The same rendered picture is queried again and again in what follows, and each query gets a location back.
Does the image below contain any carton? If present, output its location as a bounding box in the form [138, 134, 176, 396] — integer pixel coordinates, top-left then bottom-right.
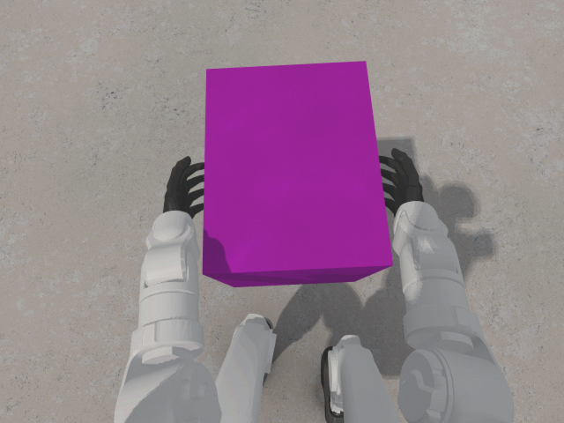
[203, 61, 393, 287]

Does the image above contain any left robot hand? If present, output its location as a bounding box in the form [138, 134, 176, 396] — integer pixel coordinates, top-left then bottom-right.
[163, 156, 204, 219]

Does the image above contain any right robot upper arm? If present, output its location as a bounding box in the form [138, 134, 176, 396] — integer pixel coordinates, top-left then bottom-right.
[397, 347, 514, 423]

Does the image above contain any robot right forearm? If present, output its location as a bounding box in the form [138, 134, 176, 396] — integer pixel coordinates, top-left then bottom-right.
[392, 201, 514, 420]

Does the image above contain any right robot shin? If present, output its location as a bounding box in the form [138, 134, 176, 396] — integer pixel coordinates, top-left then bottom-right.
[330, 335, 373, 412]

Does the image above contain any left robot upper arm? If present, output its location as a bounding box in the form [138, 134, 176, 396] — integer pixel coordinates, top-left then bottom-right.
[115, 360, 222, 423]

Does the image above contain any right robot hand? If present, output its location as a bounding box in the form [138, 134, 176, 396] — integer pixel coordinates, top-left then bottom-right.
[379, 148, 424, 217]

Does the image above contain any right robot thigh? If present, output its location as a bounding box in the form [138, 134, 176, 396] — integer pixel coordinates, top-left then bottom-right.
[328, 344, 401, 423]

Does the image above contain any robot left forearm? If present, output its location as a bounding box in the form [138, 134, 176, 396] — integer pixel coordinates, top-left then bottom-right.
[114, 211, 204, 423]

